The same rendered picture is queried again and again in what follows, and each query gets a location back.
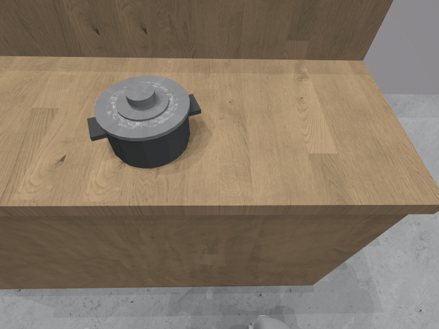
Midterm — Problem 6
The knob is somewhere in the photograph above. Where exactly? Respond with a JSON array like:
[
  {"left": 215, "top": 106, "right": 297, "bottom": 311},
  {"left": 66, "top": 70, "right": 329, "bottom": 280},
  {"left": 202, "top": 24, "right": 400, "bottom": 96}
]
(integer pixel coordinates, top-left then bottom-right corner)
[{"left": 125, "top": 82, "right": 156, "bottom": 108}]

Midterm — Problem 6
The lid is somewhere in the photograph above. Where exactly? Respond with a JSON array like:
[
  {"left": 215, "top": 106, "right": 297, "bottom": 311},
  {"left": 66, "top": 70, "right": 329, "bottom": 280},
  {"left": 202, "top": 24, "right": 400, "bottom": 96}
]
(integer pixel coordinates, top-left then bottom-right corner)
[{"left": 95, "top": 75, "right": 190, "bottom": 141}]

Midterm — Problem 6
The table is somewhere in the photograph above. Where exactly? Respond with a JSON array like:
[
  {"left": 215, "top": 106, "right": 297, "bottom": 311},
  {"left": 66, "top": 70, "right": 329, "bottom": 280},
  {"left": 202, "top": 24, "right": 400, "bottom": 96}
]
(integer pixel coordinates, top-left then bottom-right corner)
[{"left": 0, "top": 0, "right": 439, "bottom": 289}]

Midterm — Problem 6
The pot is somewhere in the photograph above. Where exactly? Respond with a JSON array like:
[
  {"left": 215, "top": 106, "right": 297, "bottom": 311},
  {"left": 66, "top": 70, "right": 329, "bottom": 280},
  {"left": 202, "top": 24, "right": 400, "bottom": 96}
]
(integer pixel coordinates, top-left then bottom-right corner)
[{"left": 87, "top": 94, "right": 201, "bottom": 169}]

